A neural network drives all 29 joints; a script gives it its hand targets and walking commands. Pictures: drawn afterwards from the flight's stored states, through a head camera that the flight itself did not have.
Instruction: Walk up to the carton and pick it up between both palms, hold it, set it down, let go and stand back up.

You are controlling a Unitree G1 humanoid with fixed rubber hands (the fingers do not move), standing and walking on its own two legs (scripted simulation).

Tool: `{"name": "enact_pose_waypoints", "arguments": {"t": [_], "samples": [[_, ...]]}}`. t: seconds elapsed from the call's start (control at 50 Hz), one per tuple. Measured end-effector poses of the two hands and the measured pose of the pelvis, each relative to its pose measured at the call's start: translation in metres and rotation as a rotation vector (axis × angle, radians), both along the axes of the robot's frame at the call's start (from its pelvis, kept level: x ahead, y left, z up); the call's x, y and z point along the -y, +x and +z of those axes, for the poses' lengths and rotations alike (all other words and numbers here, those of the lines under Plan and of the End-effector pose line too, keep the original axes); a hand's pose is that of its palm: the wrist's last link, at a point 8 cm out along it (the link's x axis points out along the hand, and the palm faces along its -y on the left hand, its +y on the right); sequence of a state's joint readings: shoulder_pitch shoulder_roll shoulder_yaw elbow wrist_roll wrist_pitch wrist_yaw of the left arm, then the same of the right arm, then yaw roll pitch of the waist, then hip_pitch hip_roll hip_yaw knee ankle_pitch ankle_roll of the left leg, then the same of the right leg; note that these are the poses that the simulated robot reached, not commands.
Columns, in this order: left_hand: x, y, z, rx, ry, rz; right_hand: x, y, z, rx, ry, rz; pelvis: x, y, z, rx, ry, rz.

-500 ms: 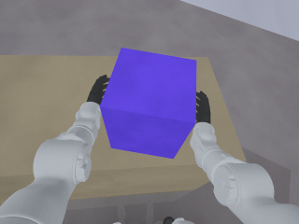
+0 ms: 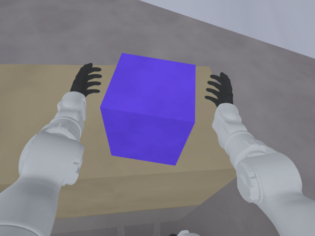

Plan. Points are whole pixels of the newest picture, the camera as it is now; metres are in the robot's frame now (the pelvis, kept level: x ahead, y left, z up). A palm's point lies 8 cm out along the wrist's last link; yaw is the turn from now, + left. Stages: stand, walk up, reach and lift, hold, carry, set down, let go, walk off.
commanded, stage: set down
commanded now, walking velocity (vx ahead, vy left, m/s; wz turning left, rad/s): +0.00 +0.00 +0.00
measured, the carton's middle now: (150, 113) +0.46 -0.02 +0.00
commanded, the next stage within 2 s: none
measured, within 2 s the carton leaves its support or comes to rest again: neither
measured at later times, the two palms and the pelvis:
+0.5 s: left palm (74, 66) +0.47 +0.16 +0.17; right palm (237, 87) +0.40 -0.20 +0.16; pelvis +0.01 +0.00 +0.03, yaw -1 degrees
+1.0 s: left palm (60, 93) +0.44 +0.20 +0.12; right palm (228, 112) +0.36 -0.19 +0.12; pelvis +0.01 +0.00 +0.03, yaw -2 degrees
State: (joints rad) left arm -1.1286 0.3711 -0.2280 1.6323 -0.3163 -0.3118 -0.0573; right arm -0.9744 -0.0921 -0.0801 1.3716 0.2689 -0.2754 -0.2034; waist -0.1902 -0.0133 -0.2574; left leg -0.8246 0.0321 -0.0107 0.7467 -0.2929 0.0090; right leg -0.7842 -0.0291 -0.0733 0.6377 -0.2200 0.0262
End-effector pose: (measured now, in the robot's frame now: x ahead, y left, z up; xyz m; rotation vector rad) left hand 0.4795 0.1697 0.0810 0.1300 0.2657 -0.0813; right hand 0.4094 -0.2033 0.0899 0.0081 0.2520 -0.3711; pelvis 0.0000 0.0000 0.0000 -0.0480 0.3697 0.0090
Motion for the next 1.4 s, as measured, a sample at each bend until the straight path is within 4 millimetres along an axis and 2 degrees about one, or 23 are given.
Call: {"name": "enact_pose_waypoints", "arguments": {"t": [0.06,0.12,0.24,0.3,0.36,0.42,0.46,0.62,0.68,0.76,0.88,0.96,1.04,1.08,1.16,1.3,1.4], "samples": [[0.005,0.005,0.015,0.018,-0.013,-0.014,0.001,0.001,0.011,0.009,0.015,-0.014,0.003,0.002,0.004,0.019,0.002,-0.001],[0.013,0.012,0.046,0.067,-0.031,-0.042,0.005,-0.001,0.034,0.062,0.037,-0.044,0.005,0.005,0.013,0.062,-0.003,-0.011],[0.015,0.016,0.098,0.044,-0.053,-0.038,0.019,-0.01,0.072,0.047,0.039,-0.067,0.004,0.006,0.026,0.172,0.015,-0.016],[0.014,0.015,0.113,0.034,-0.052,-0.028,0.02,-0.01,0.089,0.048,0.027,-0.057,0.002,0.006,0.029,0.205,0.023,-0.021],[0.014,0.012,0.117,0.022,-0.043,-0.031,0.016,-0.008,0.098,0.039,0.019,-0.042,0.001,0.007,0.031,0.231,0.026,-0.025],[0.013,0.007,0.11,0.009,-0.034,-0.045,0.009,-0.008,0.096,0.027,0.018,-0.025,0.0,0.009,0.033,0.256,0.025,-0.028],[0.011,0.002,0.101,-0.001,-0.031,-0.056,0.004,-0.01,0.088,0.016,0.021,-0.015,0.0,0.01,0.034,0.273,0.022,-0.03],[-0.006,-0.028,0.045,-0.044,-0.048,-0.042,-0.014,-0.038,0.023,-0.023,0.071,-0.018,0.003,0.012,0.034,0.305,0.012,-0.023],[-0.013,-0.035,0.032,-0.047,-0.054,-0.027,-0.018,-0.048,0.009,-0.015,0.086,-0.034,0.003,0.011,0.033,0.298,0.01,-0.023],[-0.016,-0.041,0.028,-0.034,-0.062,-0.025,-0.018,-0.057,0.006,0.015,0.086,-0.051,0.001,0.01,0.033,0.297,0.009,-0.028],[-0.02,-0.049,0.034,-0.018,-0.066,-0.038,-0.014,-0.067,0.012,0.042,0.076,-0.054,-0.002,0.01,0.034,0.34,0.01,-0.036],[-0.025,-0.046,0.037,-0.046,-0.08,0.0,-0.013,-0.057,0.017,-0.002,0.046,-0.023,-0.003,0.008,0.032,0.339,0.015,-0.037],[-0.028,-0.041,0.048,0.003,-0.076,0.002,-0.022,-0.043,0.033,0.041,0.032,0.014,-0.002,0.011,0.033,0.337,0.015,-0.038],[-0.029,-0.043,0.049,0.008,-0.065,-0.014,-0.026,-0.042,0.034,0.054,0.039,0.018,-0.002,0.014,0.034,0.354,0.012,-0.037],[-0.031,-0.056,0.039,-0.016,-0.053,-0.033,-0.028,-0.055,0.018,0.041,0.068,-0.008,0.0,0.022,0.036,0.391,0.006,-0.035],[-0.043,-0.094,0.004,-0.075,-0.049,-0.015,-0.02,-0.101,-0.023,0.001,0.08,-0.056,0.002,0.022,0.036,0.441,0.003,-0.036],[-0.048,-0.11,-0.009,-0.062,-0.064,0.008,-0.015,-0.114,-0.026,0.021,0.061,-0.043,0.002,0.015,0.034,0.422,0.008,-0.04]]}}
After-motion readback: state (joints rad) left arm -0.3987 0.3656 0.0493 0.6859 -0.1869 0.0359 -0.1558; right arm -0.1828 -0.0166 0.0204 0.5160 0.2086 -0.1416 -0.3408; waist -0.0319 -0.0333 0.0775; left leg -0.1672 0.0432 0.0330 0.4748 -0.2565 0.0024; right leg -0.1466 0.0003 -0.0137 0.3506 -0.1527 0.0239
